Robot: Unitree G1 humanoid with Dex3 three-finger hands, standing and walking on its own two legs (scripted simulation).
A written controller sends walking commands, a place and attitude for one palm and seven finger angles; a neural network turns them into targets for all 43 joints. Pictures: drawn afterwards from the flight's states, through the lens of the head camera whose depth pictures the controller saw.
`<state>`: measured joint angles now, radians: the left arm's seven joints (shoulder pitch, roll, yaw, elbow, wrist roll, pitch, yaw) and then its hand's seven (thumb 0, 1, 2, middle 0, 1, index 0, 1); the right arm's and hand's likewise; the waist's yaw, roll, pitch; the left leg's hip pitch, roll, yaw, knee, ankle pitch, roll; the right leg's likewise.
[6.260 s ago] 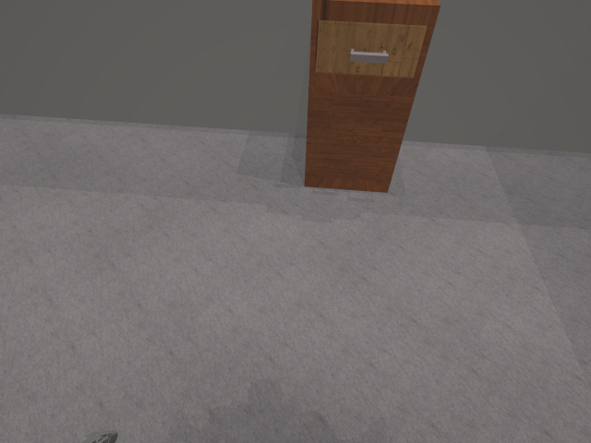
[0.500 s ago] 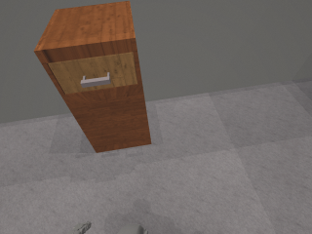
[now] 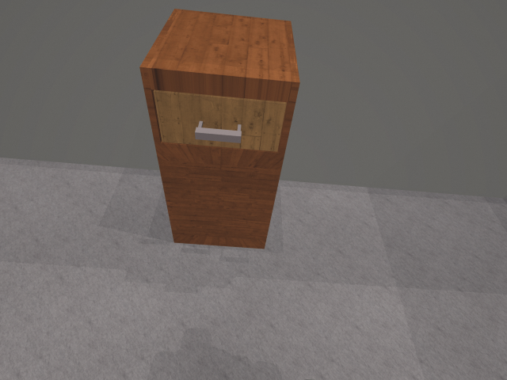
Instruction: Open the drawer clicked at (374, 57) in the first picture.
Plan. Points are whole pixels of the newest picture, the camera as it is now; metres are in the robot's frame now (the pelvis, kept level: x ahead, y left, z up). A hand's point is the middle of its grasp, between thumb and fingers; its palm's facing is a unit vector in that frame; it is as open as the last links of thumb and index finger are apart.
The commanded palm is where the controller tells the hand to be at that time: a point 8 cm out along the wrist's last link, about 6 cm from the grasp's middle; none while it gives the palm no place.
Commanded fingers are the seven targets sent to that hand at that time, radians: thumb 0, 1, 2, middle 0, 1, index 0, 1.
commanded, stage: take the last steps up to it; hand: left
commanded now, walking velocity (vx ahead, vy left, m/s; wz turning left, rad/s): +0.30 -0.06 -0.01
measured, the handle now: (219, 130) +0.78 +0.15 -0.09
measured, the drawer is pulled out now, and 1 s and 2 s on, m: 0.00 0.00 0.00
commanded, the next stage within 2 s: come to a stop and stand still in 0.66 s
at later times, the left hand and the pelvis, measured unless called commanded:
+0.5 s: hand (197, 342) +0.22 +0.11 -0.17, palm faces +0.08 -0.98 -0.21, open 7.2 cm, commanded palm none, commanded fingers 0.00 0.90 0.90 -0.20 -0.30 -0.20 -0.30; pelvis +0.14 -0.07 -0.01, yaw +2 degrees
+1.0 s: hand (194, 326) +0.26 +0.13 -0.19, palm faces +0.09 -0.98 -0.16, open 7.4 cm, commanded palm none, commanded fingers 0.00 0.90 0.90 -0.20 -0.30 -0.20 -0.30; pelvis +0.27 -0.04 -0.01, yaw +1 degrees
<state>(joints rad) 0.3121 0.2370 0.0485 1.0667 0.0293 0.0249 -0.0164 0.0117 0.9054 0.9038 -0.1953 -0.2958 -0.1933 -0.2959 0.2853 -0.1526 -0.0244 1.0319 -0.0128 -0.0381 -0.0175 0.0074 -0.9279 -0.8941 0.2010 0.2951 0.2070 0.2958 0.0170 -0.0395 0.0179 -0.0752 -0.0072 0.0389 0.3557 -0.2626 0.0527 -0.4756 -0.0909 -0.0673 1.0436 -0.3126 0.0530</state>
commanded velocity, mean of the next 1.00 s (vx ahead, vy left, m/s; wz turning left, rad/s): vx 0.10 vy -0.05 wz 0.02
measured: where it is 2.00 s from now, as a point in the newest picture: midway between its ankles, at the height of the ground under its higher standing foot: outside the picture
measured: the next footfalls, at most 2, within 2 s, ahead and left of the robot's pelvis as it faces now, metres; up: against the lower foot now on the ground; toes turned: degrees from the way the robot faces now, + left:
right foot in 0.32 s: +0.20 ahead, -0.16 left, +0.00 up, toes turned -8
left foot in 0.74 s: +0.32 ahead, +0.07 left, +0.00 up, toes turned +9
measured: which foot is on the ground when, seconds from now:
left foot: down 0.00-0.34, up 0.36-0.72, down 0.74-1.00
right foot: up 0.00-0.30, down 0.32-0.76, up 0.78-1.00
